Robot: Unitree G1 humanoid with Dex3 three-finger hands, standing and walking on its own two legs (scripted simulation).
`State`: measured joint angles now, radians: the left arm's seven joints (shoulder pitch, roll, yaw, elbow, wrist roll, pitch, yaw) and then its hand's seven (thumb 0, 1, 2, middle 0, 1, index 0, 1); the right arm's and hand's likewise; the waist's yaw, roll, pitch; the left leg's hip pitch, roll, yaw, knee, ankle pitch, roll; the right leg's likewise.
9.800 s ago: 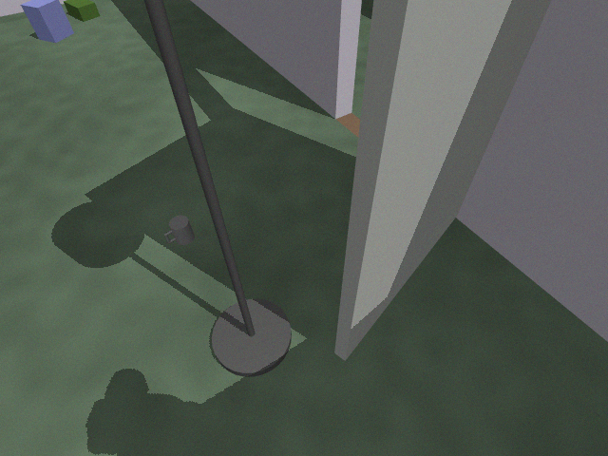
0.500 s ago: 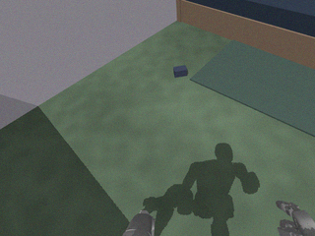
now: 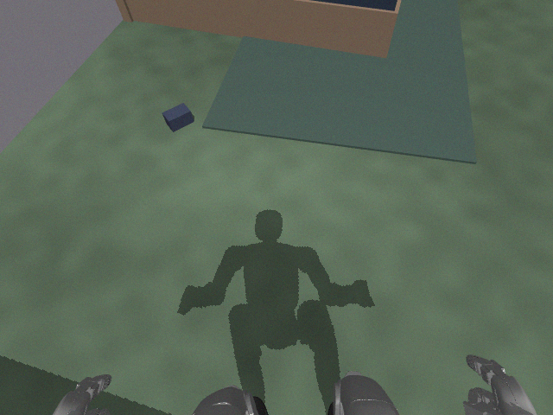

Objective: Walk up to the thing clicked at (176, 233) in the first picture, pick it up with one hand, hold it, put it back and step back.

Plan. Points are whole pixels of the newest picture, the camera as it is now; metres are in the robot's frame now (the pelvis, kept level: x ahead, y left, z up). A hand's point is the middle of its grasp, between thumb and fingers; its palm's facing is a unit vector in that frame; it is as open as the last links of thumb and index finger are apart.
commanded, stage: walk up
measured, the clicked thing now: out of the picture +0.34 -1.51 -0.70
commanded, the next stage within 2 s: none
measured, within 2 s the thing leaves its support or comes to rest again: neither
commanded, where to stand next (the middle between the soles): +0.06 -0.06 m, yaw -89 degrees
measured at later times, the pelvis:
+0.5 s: pelvis -0.03 +0.05 +0.02, yaw -32 degrees
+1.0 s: pelvis +0.01 -0.01 +0.00, yaw -57 degrees
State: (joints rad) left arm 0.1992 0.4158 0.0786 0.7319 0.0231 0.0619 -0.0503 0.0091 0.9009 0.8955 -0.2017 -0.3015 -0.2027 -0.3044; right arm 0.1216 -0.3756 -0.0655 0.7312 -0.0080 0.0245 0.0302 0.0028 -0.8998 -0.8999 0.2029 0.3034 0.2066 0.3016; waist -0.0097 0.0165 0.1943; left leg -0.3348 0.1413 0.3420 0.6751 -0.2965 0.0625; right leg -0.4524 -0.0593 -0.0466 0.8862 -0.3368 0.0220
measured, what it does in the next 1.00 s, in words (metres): steps on the spot, turning right: right foot, then right foot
